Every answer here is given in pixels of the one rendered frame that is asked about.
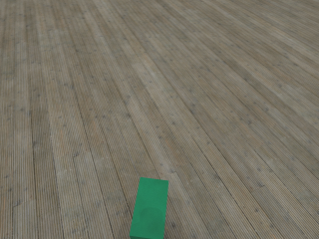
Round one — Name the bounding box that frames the carton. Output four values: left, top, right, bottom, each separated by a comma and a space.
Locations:
129, 177, 168, 239

